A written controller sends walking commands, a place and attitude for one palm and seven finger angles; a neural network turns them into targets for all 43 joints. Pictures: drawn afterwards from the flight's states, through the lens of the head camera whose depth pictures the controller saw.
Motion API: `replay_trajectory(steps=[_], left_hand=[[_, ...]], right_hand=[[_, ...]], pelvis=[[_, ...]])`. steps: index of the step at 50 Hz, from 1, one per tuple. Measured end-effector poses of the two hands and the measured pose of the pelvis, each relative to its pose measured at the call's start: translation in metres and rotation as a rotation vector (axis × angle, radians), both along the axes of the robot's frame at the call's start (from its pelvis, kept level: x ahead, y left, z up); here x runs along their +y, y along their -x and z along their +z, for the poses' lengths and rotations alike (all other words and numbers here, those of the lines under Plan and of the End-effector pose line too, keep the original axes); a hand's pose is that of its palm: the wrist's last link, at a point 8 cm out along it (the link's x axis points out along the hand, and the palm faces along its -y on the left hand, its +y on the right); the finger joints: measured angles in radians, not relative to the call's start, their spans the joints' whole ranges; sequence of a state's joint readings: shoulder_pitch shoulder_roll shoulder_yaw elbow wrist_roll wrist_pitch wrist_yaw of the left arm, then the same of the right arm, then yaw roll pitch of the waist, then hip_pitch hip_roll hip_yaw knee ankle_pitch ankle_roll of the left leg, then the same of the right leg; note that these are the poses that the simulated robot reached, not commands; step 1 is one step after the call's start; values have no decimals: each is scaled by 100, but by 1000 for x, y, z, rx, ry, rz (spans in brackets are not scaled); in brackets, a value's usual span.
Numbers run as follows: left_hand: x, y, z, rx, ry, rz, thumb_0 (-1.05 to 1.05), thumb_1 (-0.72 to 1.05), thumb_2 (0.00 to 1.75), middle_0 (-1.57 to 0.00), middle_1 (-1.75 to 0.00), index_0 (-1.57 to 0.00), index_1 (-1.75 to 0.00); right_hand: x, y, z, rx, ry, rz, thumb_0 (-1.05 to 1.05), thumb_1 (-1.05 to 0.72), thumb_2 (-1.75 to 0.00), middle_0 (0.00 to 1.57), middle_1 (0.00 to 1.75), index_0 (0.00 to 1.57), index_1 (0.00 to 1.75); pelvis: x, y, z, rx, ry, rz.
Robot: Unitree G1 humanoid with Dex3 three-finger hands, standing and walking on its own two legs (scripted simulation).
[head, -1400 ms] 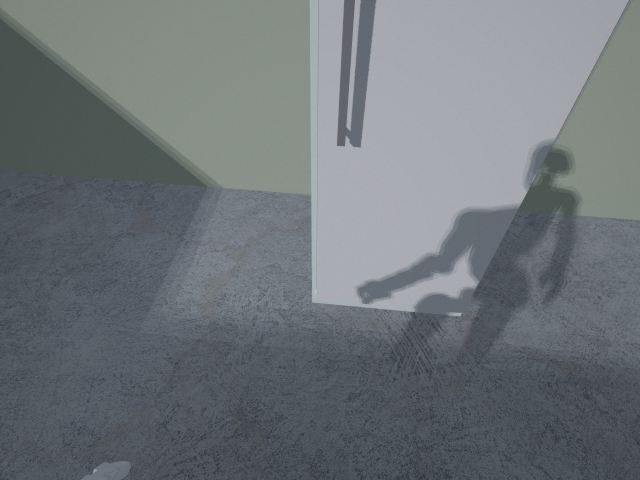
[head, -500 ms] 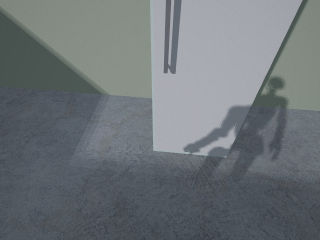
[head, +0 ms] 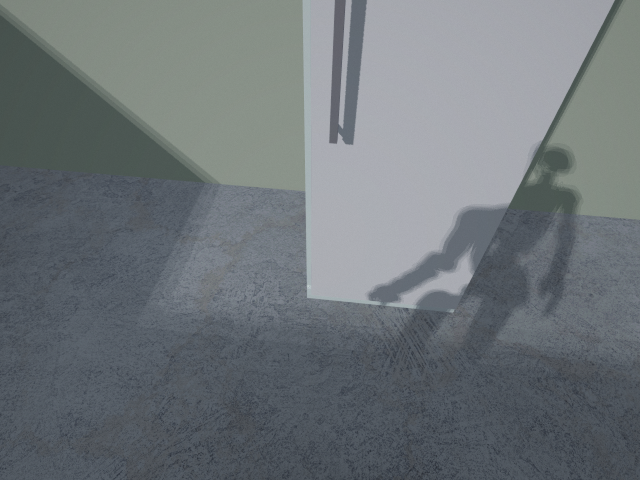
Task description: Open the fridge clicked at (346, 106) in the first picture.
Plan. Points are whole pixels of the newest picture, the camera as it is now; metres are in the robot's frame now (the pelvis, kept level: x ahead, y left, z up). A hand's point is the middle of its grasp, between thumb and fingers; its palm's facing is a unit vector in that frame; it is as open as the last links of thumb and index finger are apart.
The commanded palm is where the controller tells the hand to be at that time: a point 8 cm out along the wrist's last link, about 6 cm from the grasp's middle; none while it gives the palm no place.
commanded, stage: look at it before walking up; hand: left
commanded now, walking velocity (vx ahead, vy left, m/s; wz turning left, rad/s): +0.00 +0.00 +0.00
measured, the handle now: (339, 31) +0.80 +0.02 +0.21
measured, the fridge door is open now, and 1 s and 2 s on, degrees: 0 0 0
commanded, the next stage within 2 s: take the last steps up to it in 0.04 s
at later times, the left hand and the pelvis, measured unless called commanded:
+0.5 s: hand out of the picture +0.05 +0.17 -0.18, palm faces -0.04 -0.97 -0.22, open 7.4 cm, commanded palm none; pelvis +0.06 -0.03 -0.02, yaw -3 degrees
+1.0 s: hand (231, 458) +0.19 +0.15 -0.20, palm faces -0.05 -0.99 -0.12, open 7.4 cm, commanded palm none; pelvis +0.23 -0.01 -0.02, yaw -7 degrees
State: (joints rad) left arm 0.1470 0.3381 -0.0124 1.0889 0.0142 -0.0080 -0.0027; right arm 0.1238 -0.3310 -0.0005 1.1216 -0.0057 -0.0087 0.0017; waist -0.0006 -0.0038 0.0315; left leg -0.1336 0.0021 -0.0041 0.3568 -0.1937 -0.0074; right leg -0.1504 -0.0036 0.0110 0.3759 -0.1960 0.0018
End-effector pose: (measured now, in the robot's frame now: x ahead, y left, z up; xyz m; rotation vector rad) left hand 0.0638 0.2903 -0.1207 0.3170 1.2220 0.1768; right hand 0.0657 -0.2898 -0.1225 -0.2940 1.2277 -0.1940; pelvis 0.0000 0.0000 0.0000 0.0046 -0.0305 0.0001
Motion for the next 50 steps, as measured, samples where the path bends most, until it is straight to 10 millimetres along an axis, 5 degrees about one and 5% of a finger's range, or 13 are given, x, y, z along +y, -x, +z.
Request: replay_trajectory(steps=[14, 27, 31, 37, 41, 44, 50], left_hand=[[-9, -5, -4, 12, 11, 6, 1, 91, 90, -20, -30, -20, -30], [-87, 19, -31, 163, 118, 78, 1, 91, 90, -20, -30, -20, -30], [-111, 42, -26, 264, 149, 122, 0, 91, 90, -20, -30, -20, -30], [-130, 55, -21, 439, 197, 148, 1, 91, 90, -20, -30, -20, -30], [-127, 33, -29, 486, 217, 159, 1, 91, 90, -20, -30, -20, -30], [-115, -2, -46, 483, 224, 149, 1, 91, 90, -20, -30, -20, -30], [-89, -132, -52, 266, 200, 49, 1, 91, 90, -20, -30, -20, -30]], right_hand=[[7, -9, -4, -9, -20, -3, 0, -90, -89, 20, 30, 20, 30], [13, 24, -39, 191, -130, -121, 0, -90, -89, 20, 30, 20, 30], [10, -11, -31, 170, -130, -120, 1, -90, -89, 20, 30, 20, 30], [19, -105, -26, 22, -144, -112, 1, -90, -90, 20, 30, 20, 30], [36, -173, -26, -72, -150, -84, 1, -91, -90, 20, 30, 20, 30], [48, -211, -31, -141, -136, -83, 0, -90, -90, 20, 30, 20, 30], [49, -216, -17, -140, -98, -191, -3, -94, -89, 20, 30, 20, 30]], pelvis=[[-2, -10, -2, 3, -3, -15], [-38, -69, -15, 25, 1, -45], [-42, -91, -10, 26, -3, -66], [-37, -131, -11, 34, 18, -87], [-29, -166, -19, 33, 31, -94], [-21, -195, -31, 22, 31, -101], [-13, -232, -17, 1, 19, -130]])
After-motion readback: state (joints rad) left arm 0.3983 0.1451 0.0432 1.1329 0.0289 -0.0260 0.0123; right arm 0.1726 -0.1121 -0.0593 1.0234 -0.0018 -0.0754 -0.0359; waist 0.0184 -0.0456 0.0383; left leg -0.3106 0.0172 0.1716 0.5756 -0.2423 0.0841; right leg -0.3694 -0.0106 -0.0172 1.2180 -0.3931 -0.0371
